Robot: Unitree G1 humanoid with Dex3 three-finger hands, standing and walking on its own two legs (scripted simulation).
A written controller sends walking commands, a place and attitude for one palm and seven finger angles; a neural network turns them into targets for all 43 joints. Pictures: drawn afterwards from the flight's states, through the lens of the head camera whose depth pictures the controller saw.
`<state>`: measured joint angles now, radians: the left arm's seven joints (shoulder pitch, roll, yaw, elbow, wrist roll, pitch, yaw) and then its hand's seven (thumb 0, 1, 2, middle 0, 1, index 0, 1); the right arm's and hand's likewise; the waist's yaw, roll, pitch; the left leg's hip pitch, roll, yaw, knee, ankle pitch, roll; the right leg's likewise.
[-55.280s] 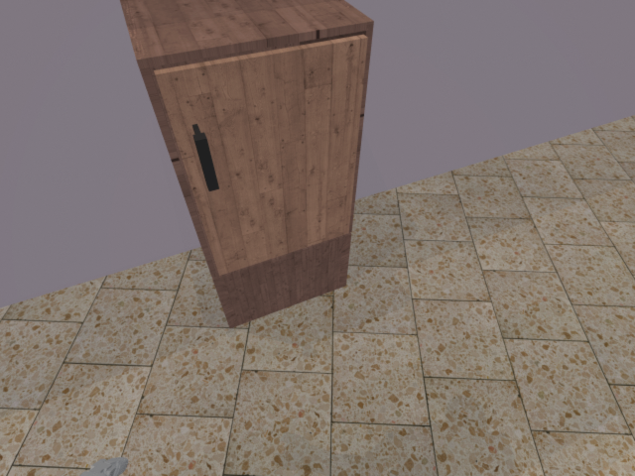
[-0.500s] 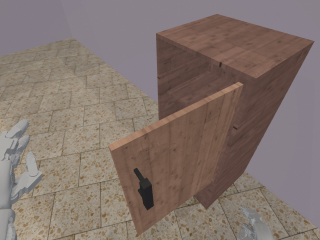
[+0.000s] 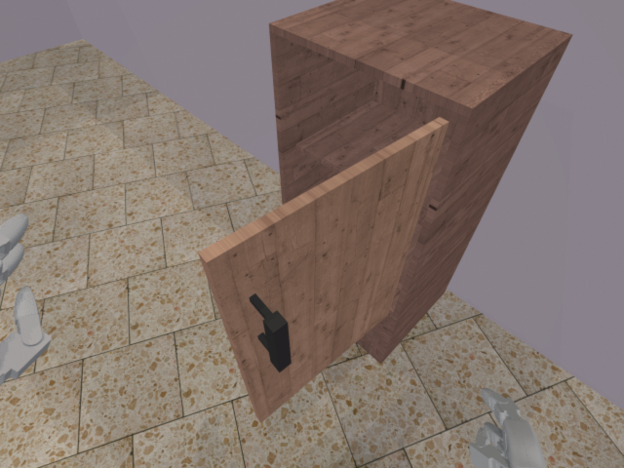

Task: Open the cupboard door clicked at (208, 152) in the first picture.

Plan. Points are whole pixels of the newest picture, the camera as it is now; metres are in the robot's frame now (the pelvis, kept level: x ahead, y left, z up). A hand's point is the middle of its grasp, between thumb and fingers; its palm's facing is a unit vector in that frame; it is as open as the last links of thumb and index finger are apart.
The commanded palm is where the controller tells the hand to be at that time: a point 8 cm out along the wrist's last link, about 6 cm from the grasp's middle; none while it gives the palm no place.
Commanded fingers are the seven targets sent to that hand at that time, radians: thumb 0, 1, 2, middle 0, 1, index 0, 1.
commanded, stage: step back with the hand held close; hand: left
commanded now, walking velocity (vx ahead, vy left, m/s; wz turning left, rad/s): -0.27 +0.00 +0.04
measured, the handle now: (269, 333) +0.30 +0.08 -0.01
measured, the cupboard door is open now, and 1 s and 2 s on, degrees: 85 85 85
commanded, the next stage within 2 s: stop stepping back and stand still in 0.90 s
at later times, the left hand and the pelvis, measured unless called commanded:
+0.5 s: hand out of the picture +0.13 +0.28 +0.17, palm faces +0.47 -0.74 -0.49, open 7.4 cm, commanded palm +0.05 +0.32 +0.18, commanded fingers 0.00 0.90 0.90 -0.20 -0.30 -0.20 -0.30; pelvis -0.07 +0.01 -0.01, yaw +3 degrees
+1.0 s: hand out of the picture +0.03 +0.25 +0.17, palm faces +0.41 -0.74 -0.53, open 7.4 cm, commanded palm -0.03 +0.28 +0.18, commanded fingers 0.00 0.90 0.90 -0.20 -0.30 -0.20 -0.30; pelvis -0.17 -0.02 +0.00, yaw +0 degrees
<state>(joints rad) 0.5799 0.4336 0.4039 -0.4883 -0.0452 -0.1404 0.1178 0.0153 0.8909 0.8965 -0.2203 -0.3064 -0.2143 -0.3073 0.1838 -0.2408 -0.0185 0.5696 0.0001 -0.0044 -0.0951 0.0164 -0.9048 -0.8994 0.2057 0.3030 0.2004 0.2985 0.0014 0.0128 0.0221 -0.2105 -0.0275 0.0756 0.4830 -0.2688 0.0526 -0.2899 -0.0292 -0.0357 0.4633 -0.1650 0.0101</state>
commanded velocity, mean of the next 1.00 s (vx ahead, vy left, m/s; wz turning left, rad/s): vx -0.34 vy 0.00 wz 0.03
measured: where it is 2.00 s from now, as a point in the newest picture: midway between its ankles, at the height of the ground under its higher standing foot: outside the picture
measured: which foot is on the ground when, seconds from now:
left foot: down 0.00-0.80, up 0.82-0.98, down 1.00-1.00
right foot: down 0.00-0.40, up 0.42-0.60, down 0.62-1.00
